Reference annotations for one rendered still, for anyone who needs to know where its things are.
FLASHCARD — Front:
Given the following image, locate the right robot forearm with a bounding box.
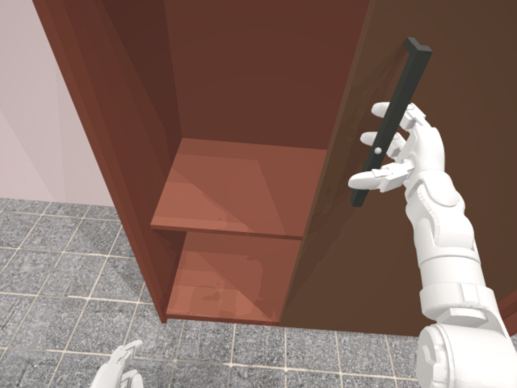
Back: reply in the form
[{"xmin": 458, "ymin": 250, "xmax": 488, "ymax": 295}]
[{"xmin": 405, "ymin": 170, "xmax": 517, "ymax": 358}]

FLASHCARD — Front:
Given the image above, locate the wardrobe door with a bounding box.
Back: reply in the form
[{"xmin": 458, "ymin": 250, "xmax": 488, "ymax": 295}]
[
  {"xmin": 280, "ymin": 0, "xmax": 517, "ymax": 337},
  {"xmin": 497, "ymin": 290, "xmax": 517, "ymax": 320}
]

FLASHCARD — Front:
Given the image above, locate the right robot upper arm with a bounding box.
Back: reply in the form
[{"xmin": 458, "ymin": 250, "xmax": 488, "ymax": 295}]
[{"xmin": 416, "ymin": 323, "xmax": 517, "ymax": 388}]

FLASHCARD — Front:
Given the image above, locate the robot right hand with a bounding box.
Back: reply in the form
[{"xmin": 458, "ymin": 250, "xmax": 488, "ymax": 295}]
[{"xmin": 348, "ymin": 102, "xmax": 445, "ymax": 192}]

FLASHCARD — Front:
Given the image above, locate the robot left hand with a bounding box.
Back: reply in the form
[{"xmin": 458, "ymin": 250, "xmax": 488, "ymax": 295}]
[{"xmin": 90, "ymin": 339, "xmax": 144, "ymax": 388}]

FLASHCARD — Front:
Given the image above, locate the handle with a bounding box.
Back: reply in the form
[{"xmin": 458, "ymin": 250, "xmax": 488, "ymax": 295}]
[{"xmin": 351, "ymin": 37, "xmax": 433, "ymax": 207}]

